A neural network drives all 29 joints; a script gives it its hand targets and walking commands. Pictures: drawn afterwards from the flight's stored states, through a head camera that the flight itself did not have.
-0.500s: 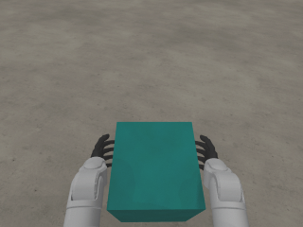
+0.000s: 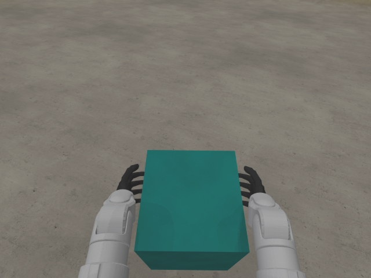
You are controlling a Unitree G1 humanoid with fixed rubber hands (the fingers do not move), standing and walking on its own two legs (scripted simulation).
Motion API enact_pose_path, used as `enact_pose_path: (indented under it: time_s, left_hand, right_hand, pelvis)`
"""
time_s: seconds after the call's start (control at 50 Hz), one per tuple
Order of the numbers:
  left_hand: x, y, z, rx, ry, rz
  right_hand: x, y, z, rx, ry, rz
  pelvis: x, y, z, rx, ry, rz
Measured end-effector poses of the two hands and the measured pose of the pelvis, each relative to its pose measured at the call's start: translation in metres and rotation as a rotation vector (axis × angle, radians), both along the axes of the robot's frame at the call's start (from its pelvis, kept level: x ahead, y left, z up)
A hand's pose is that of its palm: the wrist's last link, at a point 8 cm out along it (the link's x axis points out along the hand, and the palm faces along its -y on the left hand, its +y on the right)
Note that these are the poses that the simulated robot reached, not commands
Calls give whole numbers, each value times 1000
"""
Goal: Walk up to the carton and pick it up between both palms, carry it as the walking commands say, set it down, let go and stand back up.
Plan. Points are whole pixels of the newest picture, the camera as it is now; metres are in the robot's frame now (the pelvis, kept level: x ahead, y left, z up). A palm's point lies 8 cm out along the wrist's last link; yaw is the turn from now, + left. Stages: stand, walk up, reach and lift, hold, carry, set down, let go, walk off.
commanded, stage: hold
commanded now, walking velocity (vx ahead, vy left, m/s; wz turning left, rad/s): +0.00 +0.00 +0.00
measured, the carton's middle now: (190, 214) +0.28 +0.00 -0.04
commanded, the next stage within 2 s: set down in 0.36 s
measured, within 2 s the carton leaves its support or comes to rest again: neither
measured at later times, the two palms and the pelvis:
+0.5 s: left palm (126, 190) +0.30 +0.15 +0.03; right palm (253, 196) +0.29 -0.14 +0.04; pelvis +0.00 +0.02 +0.00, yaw +0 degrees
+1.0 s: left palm (134, 203) +0.31 +0.14 -0.04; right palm (248, 211) +0.30 -0.15 -0.04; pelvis -0.01 +0.01 -0.02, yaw +1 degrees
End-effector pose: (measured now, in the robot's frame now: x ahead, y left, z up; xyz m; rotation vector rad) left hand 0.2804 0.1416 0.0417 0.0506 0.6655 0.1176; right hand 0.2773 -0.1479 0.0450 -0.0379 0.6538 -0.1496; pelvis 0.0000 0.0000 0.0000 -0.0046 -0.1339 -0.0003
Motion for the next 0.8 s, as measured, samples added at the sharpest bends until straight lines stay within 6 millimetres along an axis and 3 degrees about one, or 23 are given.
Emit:
enact_pose_path:
  time_s: [0.16, 0.36, 0.46, 0.8]
  left_hand:
    - [-5, 9, 1, 4, 20, 37]
    - [8, 17, 2, 0, 12, 20]
    - [18, 7, -4, 0, 23, -39]
    - [29, 1, -52, -2, 85, -51]
  right_hand:
    - [5, 10, -2, 27, 20, 18]
    - [15, 17, 4, 27, 11, -3]
    - [11, 8, 2, 13, 16, -51]
    - [12, 2, -53, 25, 78, -78]
  pelvis:
    - [-7, -1, -1, 0, -1, 9]
    - [0, 14, 1, -6, 20, 14]
    - [3, 21, 2, -7, 14, 17]
    - [2, 24, -6, -2, 95, -3]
